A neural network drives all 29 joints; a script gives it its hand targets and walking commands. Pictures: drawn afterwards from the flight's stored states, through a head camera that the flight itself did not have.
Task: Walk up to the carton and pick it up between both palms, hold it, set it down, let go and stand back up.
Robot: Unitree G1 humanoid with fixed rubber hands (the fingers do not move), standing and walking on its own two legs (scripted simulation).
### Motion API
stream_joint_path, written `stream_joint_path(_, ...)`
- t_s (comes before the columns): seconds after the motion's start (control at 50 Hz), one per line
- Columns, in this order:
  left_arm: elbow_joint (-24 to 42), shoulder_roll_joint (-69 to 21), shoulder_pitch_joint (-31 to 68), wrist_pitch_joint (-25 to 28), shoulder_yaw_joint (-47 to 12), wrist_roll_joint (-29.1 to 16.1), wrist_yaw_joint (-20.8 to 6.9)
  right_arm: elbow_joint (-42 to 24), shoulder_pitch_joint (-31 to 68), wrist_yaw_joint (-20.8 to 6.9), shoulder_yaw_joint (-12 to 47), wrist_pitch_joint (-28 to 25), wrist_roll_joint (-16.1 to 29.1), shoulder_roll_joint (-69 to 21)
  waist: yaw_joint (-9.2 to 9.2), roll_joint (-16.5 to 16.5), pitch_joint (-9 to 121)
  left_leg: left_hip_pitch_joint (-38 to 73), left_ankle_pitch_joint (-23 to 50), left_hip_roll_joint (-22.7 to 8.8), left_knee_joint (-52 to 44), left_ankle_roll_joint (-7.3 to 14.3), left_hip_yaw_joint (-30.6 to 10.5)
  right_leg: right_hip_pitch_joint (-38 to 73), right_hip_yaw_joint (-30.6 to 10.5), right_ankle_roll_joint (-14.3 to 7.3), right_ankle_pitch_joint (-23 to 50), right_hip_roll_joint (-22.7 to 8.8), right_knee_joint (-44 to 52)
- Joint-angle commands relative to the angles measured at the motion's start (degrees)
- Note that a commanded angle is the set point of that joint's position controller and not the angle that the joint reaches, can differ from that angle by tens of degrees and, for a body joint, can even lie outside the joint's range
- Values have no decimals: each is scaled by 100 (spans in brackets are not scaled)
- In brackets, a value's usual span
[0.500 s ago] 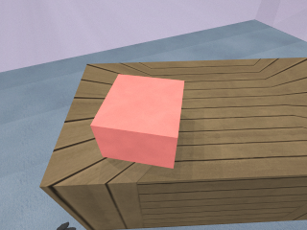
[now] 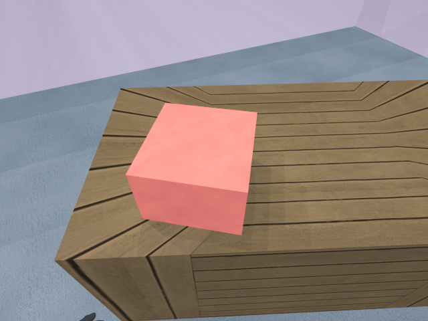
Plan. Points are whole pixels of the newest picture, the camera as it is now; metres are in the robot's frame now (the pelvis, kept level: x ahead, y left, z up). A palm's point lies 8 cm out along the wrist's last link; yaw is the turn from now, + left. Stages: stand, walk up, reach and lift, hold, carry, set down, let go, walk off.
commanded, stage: stand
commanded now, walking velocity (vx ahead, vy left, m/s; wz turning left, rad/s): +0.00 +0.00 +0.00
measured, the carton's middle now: (200, 164) +0.52 +0.02 -0.05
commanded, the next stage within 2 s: none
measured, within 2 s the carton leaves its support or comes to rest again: neither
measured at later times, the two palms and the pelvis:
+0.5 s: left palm out of the picture +0.11 +0.27 -0.10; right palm out of the picture +0.06 -0.30 -0.11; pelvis +0.00 +0.00 +0.00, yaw +0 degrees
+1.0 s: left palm out of the picture +0.11 +0.27 -0.11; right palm out of the picture +0.06 -0.30 -0.11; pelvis +0.00 +0.00 +0.00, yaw +0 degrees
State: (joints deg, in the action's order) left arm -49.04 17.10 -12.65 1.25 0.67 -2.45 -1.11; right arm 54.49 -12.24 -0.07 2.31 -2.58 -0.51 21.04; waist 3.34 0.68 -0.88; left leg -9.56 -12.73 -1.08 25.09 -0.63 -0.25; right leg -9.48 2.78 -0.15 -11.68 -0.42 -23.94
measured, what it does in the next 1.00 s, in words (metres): stands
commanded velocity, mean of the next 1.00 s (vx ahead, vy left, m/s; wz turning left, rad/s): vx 0.00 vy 0.00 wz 0.00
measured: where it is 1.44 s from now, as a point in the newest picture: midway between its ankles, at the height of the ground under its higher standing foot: outside the picture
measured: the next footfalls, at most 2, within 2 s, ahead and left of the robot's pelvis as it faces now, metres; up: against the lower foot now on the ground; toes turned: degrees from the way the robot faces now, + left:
none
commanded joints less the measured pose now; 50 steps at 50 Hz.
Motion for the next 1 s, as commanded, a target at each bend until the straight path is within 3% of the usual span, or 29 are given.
stream_joint_path(0.0,-74,1439,602,178,359,328,108,92,379,36,-370,-73,-69,1150,-324,-231,408,89,814,-673,-806,315,-662,416,-720,-226,676,-744,561)
stream_joint_path(0.02,-49,1446,552,189,354,308,116,55,430,30,-342,-76,-69,1101,-338,-338,433,160,850,-677,-741,304,-630,392,-718,-210,740,-728,586)
stream_joint_path(0.04,-81,1483,663,171,353,314,127,47,365,21,-391,-68,-53,1149,-268,-196,379,110,848,-648,-756,291,-596,398,-709,-234,848,-724,551)
stream_joint_path(0.06,-78,1382,645,166,344,289,125,55,443,40,-371,-79,-65,1176,-323,-79,385,57,880,-663,-768,289,-615,422,-739,-243,859,-751,499)
stream_joint_path(0.08,-75,1418,639,171,342,335,138,105,407,25,-401,-70,-51,1204,-290,-312,317,56,873,-638,-798,277,-641,394,-679,-218,841,-717,539)
stream_joint_path(0.14,-62,1456,624,170,369,317,139,104,370,28,-382,-58,-64,1138,-316,-185,339,29,838,-633,-787,259,-611,328,-664,-206,637,-698,546)
stream_joint_path(0.18,-101,1382,709,177,344,329,132,80,430,33,-368,-58,-96,1133,-252,-271,259,72,695,-645,-799,248,-590,232,-690,-202,609,-701,578)
stream_joint_path(0.2,-76,1347,610,173,310,321,118,74,401,29,-376,-78,-60,1136,-374,-372,294,24,632,-655,-789,264,-658,300,-618,-172,457,-665,593)
stream_joint_path(0.22,-88,1428,685,168,360,311,125,75,380,21,-376,-65,-67,1172,-258,-275,222,60,628,-642,-807,253,-609,188,-621,-162,337,-662,646)
stream_joint_path(0.32,-100,1450,639,175,352,326,126,120,379,11,-383,-56,-79,1161,-361,-371,183,-57,505,-611,-879,269,-572,316,-684,-201,490,-701,600)
stream_joint_path(0.36,-68,1482,676,176,376,329,137,95,394,17,-373,-59,-77,1131,-287,-120,279,-64,556,-608,-803,272,-597,363,-672,-228,484,-704,605)
stream_joint_path(0.46,-42,1386,569,178,346,271,114,122,394,16,-375,-76,-72,1106,-351,-395,300,3,771,-635,-781,259,-627,325,-666,-195,639,-703,532)
stream_joint_path(0.48,-106,1467,604,166,369,298,132,67,417,23,-370,-81,-74,1111,-276,-170,194,20,729,-645,-800,272,-639,188,-713,-214,519,-708,558)
stream_joint_path(0.5,-70,1427,639,156,382,330,140,77,466,23,-400,-70,-86,1157,-352,-143,218,-20,649,-617,-816,218,-546,274,-670,-175,381,-690,617)
stream_joint_path(0.52,-97,1478,586,154,358,312,130,63,475,5,-378,-57,-90,1147,-373,-407,243,15,631,-648,-829,245,-611,285,-658,-196,401,-662,574)
stream_joint_path(0.54,-104,1437,660,167,388,329,130,43,399,20,-379,-67,-70,1119,-271,-140,373,-2,604,-614,-828,268,-568,395,-698,-208,366,-678,595)
stream_joint_path(0.6,-103,1475,552,182,344,319,139,103,431,8,-385,-58,-94,1183,-345,-234,231,-9,538,-620,-802,242,-563,366,-703,-219,503,-712,630)
stream_joint_path(0.62,-98,1475,674,175,366,321,137,56,428,13,-365,-66,-69,1113,-240,-226,304,-13,689,-623,-748,268,-589,359,-725,-234,692,-723,626)
stream_joint_path(0.64,-106,1443,615,173,347,305,134,59,362,12,-387,-57,-56,1135,-275,-399,389,106,787,-612,-793,239,-558,343,-665,-199,670,-698,594)
stream_joint_path(0.68,-144,1418,649,167,367,285,142,116,392,18,-396,-61,-94,1191,-297,-157,351,63,648,-634,-840,228,-538,356,-708,-225,634,-743,590)
stream_joint_path(0.7,-109,1419,559,175,376,291,133,93,386,19,-389,-77,-92,1167,-351,-308,362,22,698,-611,-805,254,-579,410,-691,-189,581,-678,559)
stream_joint_path(0.74,-94,1440,583,170,366,260,133,86,441,19,-366,-65,-58,1159,-367,-287,314,29,722,-655,-769,251,-568,360,-693,-175,677,-715,597)
stream_joint_path(0.76,-133,1418,654,159,350,297,132,104,417,36,-346,-69,-57,1074,-279,-279,311,72,753,-659,-838,260,-583,361,-650,-193,648,-730,576)
stream_joint_path(0.78,-120,1341,596,174,324,267,130,143,367,55,-326,-80,-40,1067,-372,-260,293,67,669,-638,-823,247,-578,306,-722,-180,462,-711,670)
stream_joint_path(0.8,-157,1344,560,190,327,293,129,97,484,53,-379,-81,-77,1162,-326,-415,236,63,611,-664,-843,263,-605,270,-719,-200,482,-701,668)
stream_joint_path(0.84,-86,1433,641,195,365,314,130,99,465,25,-370,-64,-87,1148,-322,-179,291,67,738,-648,-791,271,-573,362,-734,-196,670,-725,634)
stream_joint_path(0.88,-138,1529,630,176,394,313,125,147,432,20,-353,-59,-49,1106,-333,-400,281,61,733,-645,-798,266,-584,322,-689,-178,652,-699,644)
stream_joint_path(0.94,-161,1502,622,178,402,315,139,104,478,30,-380,-76,-82,1156,-329,-190,272,-9,724,-625,-769,276,-547,420,-767,-222,669,-750,634)
stream_joint_path(0.98,-82,1406,613,174,346,292,121,145,424,37,-354,-61,-87,1121,-327,-224,373,19,627,-649,-781,261,-559,399,-720,-202,616,-718,639)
